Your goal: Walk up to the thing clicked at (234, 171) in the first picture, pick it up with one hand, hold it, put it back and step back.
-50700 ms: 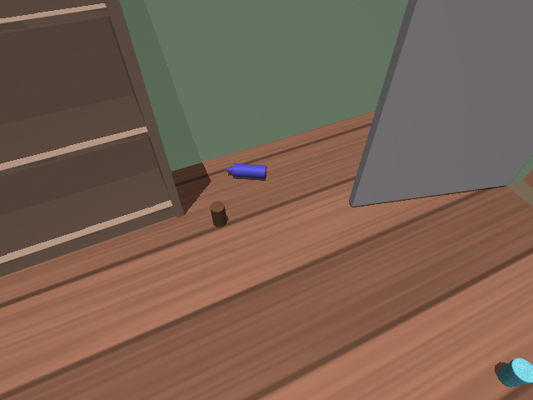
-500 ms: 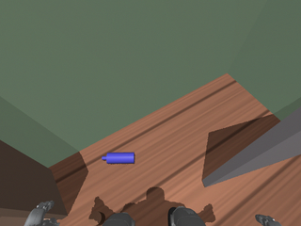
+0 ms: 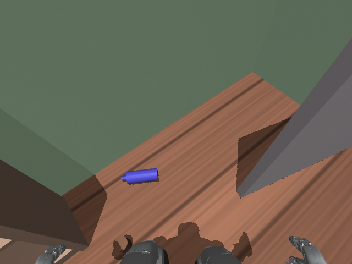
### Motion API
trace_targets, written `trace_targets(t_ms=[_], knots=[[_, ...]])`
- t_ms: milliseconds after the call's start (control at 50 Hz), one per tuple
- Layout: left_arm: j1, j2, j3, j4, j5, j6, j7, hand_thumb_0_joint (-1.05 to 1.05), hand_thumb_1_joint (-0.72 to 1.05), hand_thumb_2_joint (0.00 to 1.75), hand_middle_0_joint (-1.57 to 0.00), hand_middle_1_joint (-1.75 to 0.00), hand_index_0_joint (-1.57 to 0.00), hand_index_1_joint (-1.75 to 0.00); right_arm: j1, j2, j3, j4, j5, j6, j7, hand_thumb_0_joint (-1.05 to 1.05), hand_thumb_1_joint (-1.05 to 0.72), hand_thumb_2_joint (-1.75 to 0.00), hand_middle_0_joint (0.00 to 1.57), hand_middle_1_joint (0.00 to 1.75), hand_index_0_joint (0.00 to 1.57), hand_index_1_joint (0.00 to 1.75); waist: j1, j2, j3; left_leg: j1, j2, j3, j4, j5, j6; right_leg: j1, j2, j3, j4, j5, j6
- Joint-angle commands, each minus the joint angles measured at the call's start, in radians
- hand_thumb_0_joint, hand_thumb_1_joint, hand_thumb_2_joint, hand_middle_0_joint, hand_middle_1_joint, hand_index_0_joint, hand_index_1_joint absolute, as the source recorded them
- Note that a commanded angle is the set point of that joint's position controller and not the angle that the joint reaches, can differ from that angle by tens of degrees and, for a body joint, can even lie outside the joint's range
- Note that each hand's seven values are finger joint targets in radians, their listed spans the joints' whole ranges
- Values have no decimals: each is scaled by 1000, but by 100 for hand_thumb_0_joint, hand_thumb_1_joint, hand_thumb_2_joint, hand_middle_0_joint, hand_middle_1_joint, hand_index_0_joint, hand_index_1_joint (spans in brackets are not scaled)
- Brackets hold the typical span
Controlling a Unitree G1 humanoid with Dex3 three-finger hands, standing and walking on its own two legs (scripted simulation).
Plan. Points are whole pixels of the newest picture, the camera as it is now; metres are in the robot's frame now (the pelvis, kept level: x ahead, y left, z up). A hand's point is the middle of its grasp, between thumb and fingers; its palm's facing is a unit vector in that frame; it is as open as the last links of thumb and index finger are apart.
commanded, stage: step back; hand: left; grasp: from above
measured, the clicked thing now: (139, 176) +0.56 +0.22 -0.72
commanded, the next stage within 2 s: none
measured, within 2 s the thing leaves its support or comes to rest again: neither
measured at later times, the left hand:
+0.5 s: hand out of the picture -0.03 +0.26 -0.14, palm faces +0.05 -0.94 -0.33, open 7.4 cm
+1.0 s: hand out of the picture -0.21 +0.20 -0.12, palm faces +0.02 -0.90 -0.43, open 7.4 cm
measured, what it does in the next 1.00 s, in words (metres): walks backwards: left foot, then right foot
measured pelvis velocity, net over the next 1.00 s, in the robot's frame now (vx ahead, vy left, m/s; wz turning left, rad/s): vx -0.30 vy -0.07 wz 0.02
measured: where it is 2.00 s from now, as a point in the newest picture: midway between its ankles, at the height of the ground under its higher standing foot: outside the picture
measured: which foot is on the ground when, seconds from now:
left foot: down 0.00-0.02, up 0.04-0.34, down 0.36-0.80, up 0.82-1.00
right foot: down 0.00-0.40, up 0.42-0.74, down 0.76-1.00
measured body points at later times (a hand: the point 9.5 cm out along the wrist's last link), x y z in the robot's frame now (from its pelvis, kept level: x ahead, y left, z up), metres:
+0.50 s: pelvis -0.14 -0.01 +0.01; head -0.09 +0.02 +0.46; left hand -0.04 +0.31 -0.12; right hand -0.05 -0.32 -0.09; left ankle -0.14 +0.11 -0.72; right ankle -0.09 -0.14 -0.65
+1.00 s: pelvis -0.30 -0.07 +0.01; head -0.25 -0.10 +0.45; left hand -0.21 +0.24 -0.09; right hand -0.20 -0.39 -0.12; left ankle -0.33 +0.07 -0.65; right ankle -0.25 -0.18 -0.72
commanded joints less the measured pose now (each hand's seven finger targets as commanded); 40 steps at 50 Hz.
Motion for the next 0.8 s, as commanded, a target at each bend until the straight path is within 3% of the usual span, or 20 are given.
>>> trace_targets(t_ms=[0, 20, 40, 80, 120, 260, 320, 340, 360, 380, 400, 420, 460, 480, 600, 680, 720, 740, 760, 780], knots=[[48, 293, 77, -93, 5, -27, 3, 0, 90, 90, -20, -30, -20, -30, -43, -207, -56, -89, 18, -15, -10, 0, -90, -90, 20, 30, 20, 30, 43, -265, -228, -46, -22, -128, 118, -56, -40, 12, -281, 361, -266, 313, -207], [-9, 327, 82, -131, 12, -31, 5, 0, 90, 90, -20, -30, -20, -30, -32, -204, -57, -79, 11, -6, -15, 0, -90, -90, 20, 30, 20, 30, 51, -355, -176, -38, -97, -129, 341, -324, -61, -103, -423, 499, -346, 314, -304], [-32, 303, 79, -150, 11, -33, 7, 0, 90, 90, -20, -30, -20, -30, 4, -220, -60, -66, 5, -1, -15, 0, -90, -90, 20, 30, 20, 30, 34, -285, -143, -42, -87, -210, 448, -347, -66, -147, -432, 508, -351, 326, -313], [-56, 248, 68, -174, 0, -37, 15, 0, 90, 90, -20, -30, -20, -30, 46, -218, -50, -40, 14, -1, -8, 0, -90, -90, 20, 30, 20, 30, 17, -167, -140, -75, -121, -250, 504, -269, -58, -106, -331, 324, -314, 421, -250], [-51, 225, 65, -175, 5, -34, 19, 0, 90, 90, -20, -30, -20, -30, 71, -205, -37, -34, 15, -8, -12, 0, -90, -90, 20, 30, 20, 30, 20, -132, -191, -103, -142, -233, 514, -230, -73, -17, -256, 232, -248, 510, -202], [22, 229, 63, -200, 12, -7, 15, 0, 90, 90, -20, -30, -20, -30, 101, -199, -33, -67, 5, -21, -22, 0, -90, -90, 20, 30, 20, 30, 48, -234, -314, -74, -40, -138, 25, -220, -81, 250, -263, 207, -174, 506, -179], [-3, 252, 59, -209, -5, 13, 5, 0, 90, 90, -20, -30, -20, -30, 178, -202, -48, -31, -7, -27, -15, 0, -90, -90, 20, 30, 20, 30, 6, -189, -328, 129, -47, -82, -284, 87, -57, 124, -208, 152, -90, 373, -105], [-2, 222, 50, -216, -8, 18, 2, 0, 90, 90, -20, -30, -20, -30, 171, -224, -58, -37, -24, -29, -16, 0, -90, -90, 20, 30, 20, 30, 3, -124, -303, 180, 23, -191, -299, 104, -32, -13, -176, 147, -67, 233, -61], [-4, 188, 44, -227, -9, 18, 0, 0, 90, 90, -20, -30, -20, -30, 156, -317, -81, -51, -38, -28, -13, 0, -90, -90, 20, 30, 20, 30, -4, 119, -288, 237, 241, -484, -352, 115, 55, -225, -48, 65, 89, -46, -11], [-86, 229, 67, -234, 1, 13, 12, 0, 90, 90, -20, -30, -20, -30, 94, -400, -96, -74, -33, -25, -5, 0, -90, -90, 20, 30, 20, 30, -41, 214, -216, 33, 403, -619, -397, 149, 198, -232, 42, 46, 317, -272, 22], [-106, 249, 77, -230, 14, 10, 17, 0, 90, 90, -20, -30, -20, -30, 30, -413, -102, -98, -28, -36, -13, 0, -90, -90, 20, 30, 20, 30, -40, 227, -171, -84, 470, -695, -420, 164, 267, -186, 19, 158, 509, -282, 24], [-64, 253, 78, -204, 10, 11, 13, 0, 90, 90, -20, -30, -20, -30, -16, -367, -88, -104, -31, -43, -19, 0, -90, -90, 20, 30, 20, 30, 4, 148, -162, -72, 422, -577, -381, 253, 246, -182, 25, 172, 587, -230, 21], [36, 216, 77, -163, -15, 12, 5, 0, 90, 90, -20, -30, -20, -30, -65, -268, -53, -121, -38, -46, -20, 0, -90, -90, 20, 30, 20, 30, 72, 64, -169, 52, 235, -325, -288, 454, 139, -264, 68, 174, 625, -136, 9], [57, 213, 78, -156, -14, 13, 2, 0, 90, 90, -20, -30, -20, -30, -36, -259, -54, -117, -30, -47, -21, 0, -90, -90, 20, 30, 20, 30, 70, 68, -172, 71, 209, -296, -282, 435, 113, -271, 80, 168, 637, -115, 11], [24, 195, 68, -179, -3, -3, 1, 0, 90, 90, -20, -30, -20, -30, 88, -271, -69, -112, -14, -38, -24, 0, -90, -90, 20, 30, 20, 30, -22, 123, -243, 300, 241, -298, -186, 481, 184, -269, 16, 99, 335, -167, 75], [81, 194, 65, -133, -6, -11, -5, 0, 90, 90, -20, -30, -20, -30, 44, -302, -76, -136, -20, -19, -15, 0, -90, -90, 20, 30, 20, 30, -7, 215, -284, 195, 239, -300, -160, 368, 148, -76, -36, -4, 15, -116, 50], [192, 190, 66, -71, 0, -18, -7, 0, 90, 90, -20, -30, -20, -30, -9, -310, -76, -154, -8, -5, -12, 0, -90, -90, 20, 30, 20, 30, 51, 185, -316, 108, 222, -270, -86, 317, 114, 74, -37, -47, -234, 78, 22], [205, 214, 73, -61, 7, -23, -5, 0, 90, 90, -20, -30, -20, -30, -20, -277, -63, -156, 0, 2, -10, 0, -90, -90, 20, 30, 20, 30, 62, 125, -309, 29, 171, -251, -40, 218, 61, 119, -42, -3, -265, 134, 8], [188, 282, 89, -74, 21, -27, -6, 0, 90, 90, -20, -30, -20, -30, -12, -233, -51, -170, 7, 4, -9, 0, -90, -90, 20, 30, 20, 30, 52, -57, -271, -135, 52, -228, 92, 25, 2, 129, -167, 234, -289, 96, -33], [96, 385, 110, -117, 18, -20, -11, 0, 90, 90, -20, -30, -20, -30, -30, -191, -47, -184, 12, 2, -24, 0, -90, -90, 20, 30, 20, 30, 63, -316, -217, -201, -107, -161, 288, -292, -54, -52, -359, 425, -365, 52, -175]])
